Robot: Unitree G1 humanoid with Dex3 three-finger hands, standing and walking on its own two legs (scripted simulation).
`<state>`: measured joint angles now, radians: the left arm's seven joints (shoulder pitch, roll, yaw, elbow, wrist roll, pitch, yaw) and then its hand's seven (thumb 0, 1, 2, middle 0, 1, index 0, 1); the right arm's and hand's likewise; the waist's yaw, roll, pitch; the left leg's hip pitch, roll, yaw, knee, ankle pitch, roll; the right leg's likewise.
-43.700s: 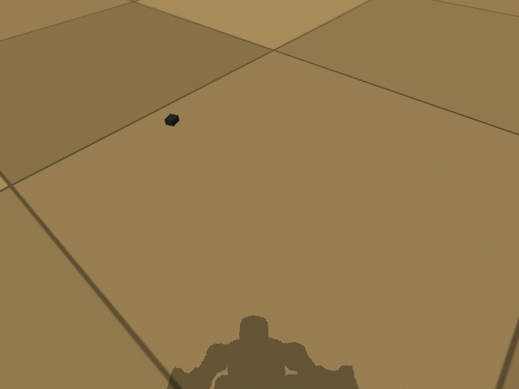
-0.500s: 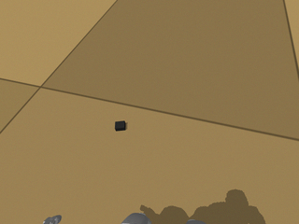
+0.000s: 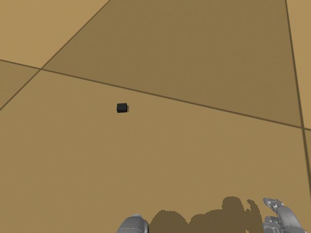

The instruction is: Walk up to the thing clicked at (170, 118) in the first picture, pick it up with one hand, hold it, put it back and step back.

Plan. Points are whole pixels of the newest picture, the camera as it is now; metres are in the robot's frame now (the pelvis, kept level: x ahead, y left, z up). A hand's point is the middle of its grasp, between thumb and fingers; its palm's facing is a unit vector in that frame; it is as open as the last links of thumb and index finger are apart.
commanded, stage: step back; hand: left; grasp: from above
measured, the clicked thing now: (122, 107) +1.04 +0.34 -0.73
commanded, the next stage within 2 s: stand in 1.14 s
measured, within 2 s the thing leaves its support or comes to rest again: neither
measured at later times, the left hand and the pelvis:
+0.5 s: hand out of the picture +0.02 +0.30 -0.13, palm faces +0.02 -0.93 -0.38, open 7.4 cm; pelvis -0.04 +0.02 +0.02, yaw +2 degrees
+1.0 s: hand out of the picture +0.09 +0.28 -0.14, palm faces +0.08 -0.93 -0.35, open 7.4 cm; pelvis +0.01 +0.01 +0.01, yaw +4 degrees
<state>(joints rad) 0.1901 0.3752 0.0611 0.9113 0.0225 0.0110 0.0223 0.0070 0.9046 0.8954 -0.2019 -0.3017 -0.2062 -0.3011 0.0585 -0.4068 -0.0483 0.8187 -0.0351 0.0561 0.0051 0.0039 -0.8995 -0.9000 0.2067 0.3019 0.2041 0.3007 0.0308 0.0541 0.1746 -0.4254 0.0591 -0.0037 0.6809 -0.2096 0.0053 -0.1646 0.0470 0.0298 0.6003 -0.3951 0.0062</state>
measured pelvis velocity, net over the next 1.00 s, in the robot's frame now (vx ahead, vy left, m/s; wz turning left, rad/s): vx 0.01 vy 0.01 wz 0.07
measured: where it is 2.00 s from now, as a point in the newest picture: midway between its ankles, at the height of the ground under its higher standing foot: outside the picture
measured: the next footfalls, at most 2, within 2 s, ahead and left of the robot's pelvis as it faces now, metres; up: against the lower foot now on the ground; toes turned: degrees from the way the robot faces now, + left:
left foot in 0.28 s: -0.01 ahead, +0.15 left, +0.00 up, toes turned +0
right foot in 0.58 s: +0.06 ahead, -0.11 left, +0.00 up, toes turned +1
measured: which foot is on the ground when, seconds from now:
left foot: down 0.00-0.02, up 0.04-0.26, down 0.28-0.62, up 0.64-0.84, down 0.86-1.00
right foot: down 0.00-0.32, up 0.34-0.56, down 0.58-1.00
